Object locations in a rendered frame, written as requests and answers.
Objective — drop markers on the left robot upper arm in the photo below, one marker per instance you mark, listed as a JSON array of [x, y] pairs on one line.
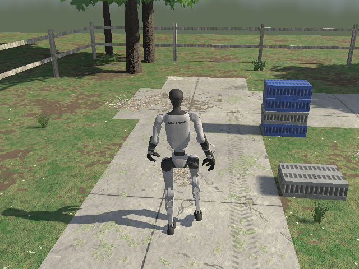
[[156, 128]]

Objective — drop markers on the left robot forearm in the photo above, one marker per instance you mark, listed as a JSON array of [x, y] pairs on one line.
[[151, 147]]

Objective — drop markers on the right robot upper arm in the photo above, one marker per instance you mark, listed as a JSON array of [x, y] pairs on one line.
[[198, 126]]

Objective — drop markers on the robot left hand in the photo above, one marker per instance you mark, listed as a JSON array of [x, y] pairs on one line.
[[154, 154]]

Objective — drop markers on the robot right hand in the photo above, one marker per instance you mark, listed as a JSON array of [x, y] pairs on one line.
[[210, 162]]

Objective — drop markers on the robot left foot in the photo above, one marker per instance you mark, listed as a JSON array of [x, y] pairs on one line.
[[170, 230]]

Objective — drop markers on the humanoid robot head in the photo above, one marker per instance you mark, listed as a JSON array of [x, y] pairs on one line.
[[176, 97]]

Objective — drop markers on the right robot forearm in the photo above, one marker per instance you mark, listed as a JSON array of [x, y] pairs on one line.
[[206, 149]]

